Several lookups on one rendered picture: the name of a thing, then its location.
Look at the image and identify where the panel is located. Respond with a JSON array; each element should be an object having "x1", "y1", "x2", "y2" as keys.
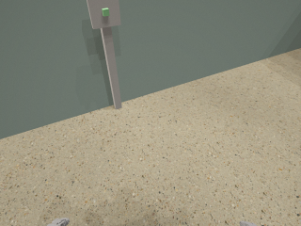
[{"x1": 87, "y1": 0, "x2": 122, "y2": 109}]

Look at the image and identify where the button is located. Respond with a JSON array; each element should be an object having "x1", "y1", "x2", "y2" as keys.
[{"x1": 102, "y1": 8, "x2": 110, "y2": 17}]

